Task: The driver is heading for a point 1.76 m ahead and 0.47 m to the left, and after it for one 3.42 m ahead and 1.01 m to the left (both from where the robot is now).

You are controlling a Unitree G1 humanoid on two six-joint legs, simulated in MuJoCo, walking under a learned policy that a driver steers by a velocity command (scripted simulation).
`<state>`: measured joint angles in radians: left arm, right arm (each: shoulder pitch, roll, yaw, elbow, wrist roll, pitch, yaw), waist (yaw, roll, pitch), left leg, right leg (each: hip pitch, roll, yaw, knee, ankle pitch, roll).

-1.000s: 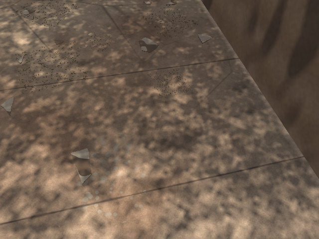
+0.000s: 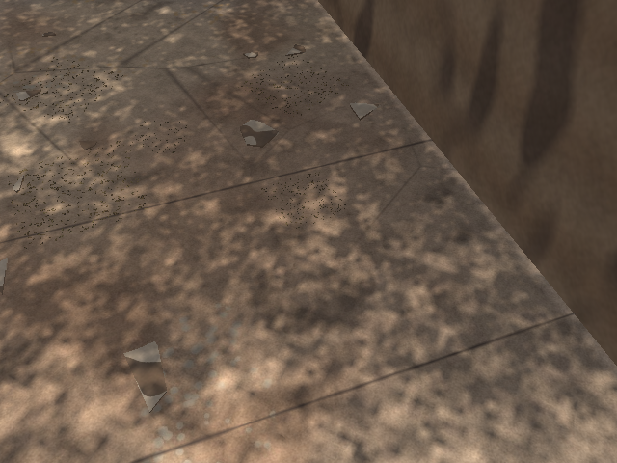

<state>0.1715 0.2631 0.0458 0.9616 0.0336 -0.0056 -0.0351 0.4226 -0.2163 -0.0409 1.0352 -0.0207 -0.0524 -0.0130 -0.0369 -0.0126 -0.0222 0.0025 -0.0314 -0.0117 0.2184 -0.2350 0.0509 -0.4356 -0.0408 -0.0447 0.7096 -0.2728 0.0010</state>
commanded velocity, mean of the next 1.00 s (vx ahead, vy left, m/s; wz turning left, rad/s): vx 0.47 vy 0.00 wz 0.07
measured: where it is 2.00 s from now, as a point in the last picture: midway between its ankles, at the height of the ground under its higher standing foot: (268, 280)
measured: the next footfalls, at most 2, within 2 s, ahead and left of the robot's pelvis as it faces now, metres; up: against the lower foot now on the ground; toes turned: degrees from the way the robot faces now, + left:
right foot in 0.10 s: +0.14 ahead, -0.12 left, +0.00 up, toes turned -4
left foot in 0.62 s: +0.48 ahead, +0.02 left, +0.00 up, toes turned +4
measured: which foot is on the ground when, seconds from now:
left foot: down 0.00-0.12, up 0.14-0.60, down 0.62-1.00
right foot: up 0.00-0.08, down 0.10-0.64, up 0.66-1.00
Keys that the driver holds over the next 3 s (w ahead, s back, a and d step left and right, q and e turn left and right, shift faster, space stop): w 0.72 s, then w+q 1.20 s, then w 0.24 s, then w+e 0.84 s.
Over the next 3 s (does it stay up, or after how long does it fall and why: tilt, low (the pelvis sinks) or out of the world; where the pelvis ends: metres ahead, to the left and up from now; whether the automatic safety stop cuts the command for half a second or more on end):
stays up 1.42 0.47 0.00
